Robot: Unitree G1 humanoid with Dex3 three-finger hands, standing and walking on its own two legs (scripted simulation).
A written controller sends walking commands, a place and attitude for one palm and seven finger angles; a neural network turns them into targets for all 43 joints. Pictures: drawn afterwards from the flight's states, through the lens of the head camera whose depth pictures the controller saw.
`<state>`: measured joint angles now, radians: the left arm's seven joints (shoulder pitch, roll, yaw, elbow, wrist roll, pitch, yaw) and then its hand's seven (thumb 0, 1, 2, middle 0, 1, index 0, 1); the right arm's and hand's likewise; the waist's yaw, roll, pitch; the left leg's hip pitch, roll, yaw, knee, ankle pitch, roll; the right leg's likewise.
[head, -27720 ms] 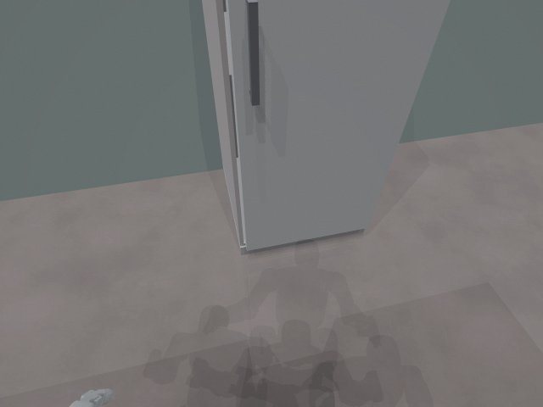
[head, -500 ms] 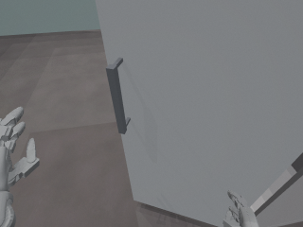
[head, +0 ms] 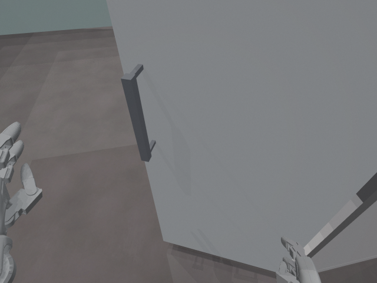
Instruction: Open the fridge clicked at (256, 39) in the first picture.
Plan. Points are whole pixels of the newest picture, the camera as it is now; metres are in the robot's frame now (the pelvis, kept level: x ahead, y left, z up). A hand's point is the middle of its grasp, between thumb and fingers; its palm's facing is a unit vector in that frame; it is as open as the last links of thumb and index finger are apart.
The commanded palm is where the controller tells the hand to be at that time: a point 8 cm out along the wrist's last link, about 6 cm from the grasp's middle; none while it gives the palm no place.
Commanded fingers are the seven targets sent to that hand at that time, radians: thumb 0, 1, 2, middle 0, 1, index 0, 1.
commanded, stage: step back with the hand held close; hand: left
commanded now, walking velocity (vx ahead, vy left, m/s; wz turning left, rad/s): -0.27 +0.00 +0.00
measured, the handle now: (142, 118) +0.41 +0.16 +0.15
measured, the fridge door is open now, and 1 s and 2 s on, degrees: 63 63 63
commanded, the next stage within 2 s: stop stepping back and stand still in 1.14 s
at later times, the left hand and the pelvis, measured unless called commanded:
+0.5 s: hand (6, 232) +0.14 +0.29 +0.15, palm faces +0.43 -0.78 -0.45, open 7.4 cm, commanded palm +0.08 +0.32 +0.17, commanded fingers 0.00 0.90 0.90 -0.20 -0.30 -0.20 -0.30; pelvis -0.06 +0.02 -0.01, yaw +0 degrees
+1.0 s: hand out of the picture +0.08 +0.30 +0.16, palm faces +0.38 -0.81 -0.44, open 7.4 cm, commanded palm +0.02 +0.34 +0.17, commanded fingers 0.00 0.90 0.90 -0.20 -0.30 -0.20 -0.30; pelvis -0.14 +0.04 -0.01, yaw -3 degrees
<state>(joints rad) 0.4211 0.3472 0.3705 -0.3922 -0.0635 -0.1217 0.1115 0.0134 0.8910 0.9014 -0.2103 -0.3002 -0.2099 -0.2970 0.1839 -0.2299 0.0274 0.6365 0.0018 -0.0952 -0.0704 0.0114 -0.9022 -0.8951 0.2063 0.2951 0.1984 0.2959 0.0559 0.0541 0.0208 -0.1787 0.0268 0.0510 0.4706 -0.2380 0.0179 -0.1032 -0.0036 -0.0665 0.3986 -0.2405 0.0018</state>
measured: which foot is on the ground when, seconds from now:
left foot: down 0.00-1.00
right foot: down 0.00-0.68, up 0.70-0.96, down 0.98-1.00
